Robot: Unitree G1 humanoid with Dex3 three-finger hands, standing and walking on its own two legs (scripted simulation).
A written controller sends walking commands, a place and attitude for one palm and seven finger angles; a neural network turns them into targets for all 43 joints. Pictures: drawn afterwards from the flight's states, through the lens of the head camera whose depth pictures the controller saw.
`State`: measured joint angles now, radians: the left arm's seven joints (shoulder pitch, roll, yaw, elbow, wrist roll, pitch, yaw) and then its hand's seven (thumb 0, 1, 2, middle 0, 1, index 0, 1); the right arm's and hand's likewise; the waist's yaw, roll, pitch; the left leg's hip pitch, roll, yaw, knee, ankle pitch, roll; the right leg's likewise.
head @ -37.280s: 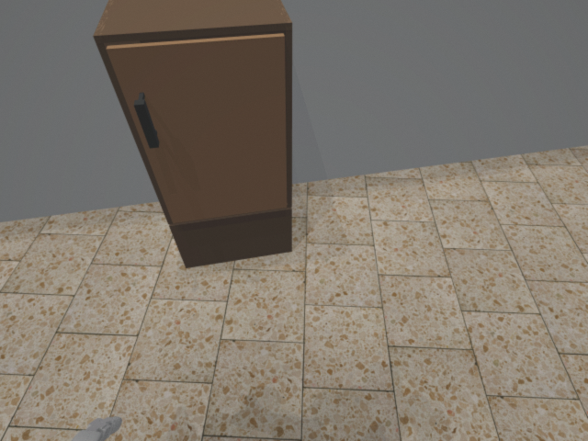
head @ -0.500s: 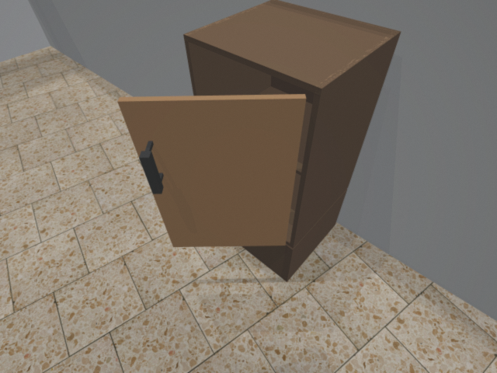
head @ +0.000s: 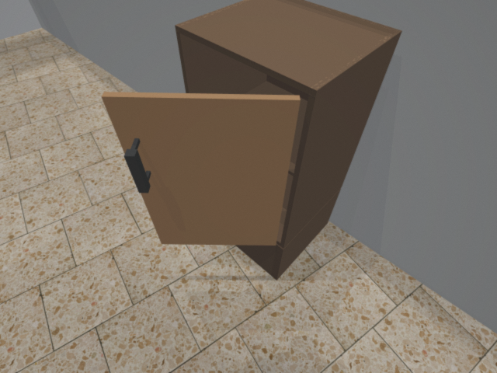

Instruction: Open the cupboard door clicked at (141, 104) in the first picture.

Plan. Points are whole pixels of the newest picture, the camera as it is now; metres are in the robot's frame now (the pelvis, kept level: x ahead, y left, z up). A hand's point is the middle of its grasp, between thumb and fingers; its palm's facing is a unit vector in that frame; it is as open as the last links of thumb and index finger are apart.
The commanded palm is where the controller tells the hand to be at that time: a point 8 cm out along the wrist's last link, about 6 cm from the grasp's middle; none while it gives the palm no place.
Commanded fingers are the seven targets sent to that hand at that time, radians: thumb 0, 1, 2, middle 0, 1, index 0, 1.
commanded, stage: come to a stop and stand still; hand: left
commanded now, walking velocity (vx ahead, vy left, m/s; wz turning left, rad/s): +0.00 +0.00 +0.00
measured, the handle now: (140, 165) +0.55 +0.29 -0.04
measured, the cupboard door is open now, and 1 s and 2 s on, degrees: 42 42 42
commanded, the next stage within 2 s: look again from close up in 0.06 s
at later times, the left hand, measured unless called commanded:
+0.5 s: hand out of the picture +0.03 +0.18 -0.17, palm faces +0.00 -0.98 -0.22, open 7.4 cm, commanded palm none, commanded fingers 0.00 0.90 0.90 -0.20 -0.30 -0.20 -0.30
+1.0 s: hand out of the picture +0.02 +0.19 -0.17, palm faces +0.05 -0.97 -0.25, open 7.4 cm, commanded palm none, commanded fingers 0.00 0.90 0.90 -0.20 -0.30 -0.20 -0.30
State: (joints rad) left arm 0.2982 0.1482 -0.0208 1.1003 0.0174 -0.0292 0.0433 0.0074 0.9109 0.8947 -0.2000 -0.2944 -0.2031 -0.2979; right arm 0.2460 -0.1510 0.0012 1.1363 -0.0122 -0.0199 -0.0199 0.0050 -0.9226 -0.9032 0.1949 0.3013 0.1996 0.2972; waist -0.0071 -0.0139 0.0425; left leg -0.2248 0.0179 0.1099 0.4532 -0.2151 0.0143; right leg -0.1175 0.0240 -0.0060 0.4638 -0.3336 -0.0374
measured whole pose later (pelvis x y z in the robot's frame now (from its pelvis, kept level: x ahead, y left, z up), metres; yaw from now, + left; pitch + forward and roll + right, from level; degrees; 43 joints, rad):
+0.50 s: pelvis +0.02 +0.00 +0.00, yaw +0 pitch +0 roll +1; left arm 0.28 0.17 -0.01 1.10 0.02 -0.02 0.04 0.01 0.91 0.89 -0.20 -0.29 -0.20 -0.30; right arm 0.20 -0.17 0.00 1.13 -0.01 -0.02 -0.03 0.00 -0.91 -0.90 0.20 0.30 0.20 0.30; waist 0.00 -0.02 0.04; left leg -0.19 0.02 0.11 0.43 -0.23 0.01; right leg -0.08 0.02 0.00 0.43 -0.35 -0.04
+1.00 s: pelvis +0.01 +0.00 +0.00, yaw +0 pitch -1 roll +1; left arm 0.28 0.17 0.01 1.07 0.02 -0.01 0.05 0.01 0.91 0.89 -0.20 -0.29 -0.20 -0.30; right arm 0.22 -0.19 -0.02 1.10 -0.02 0.02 -0.02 0.00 -0.91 -0.90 0.19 0.30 0.20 0.30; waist 0.02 0.00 0.04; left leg -0.22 0.01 0.10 0.50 -0.26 0.00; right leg -0.10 0.02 -0.01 0.48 -0.37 -0.04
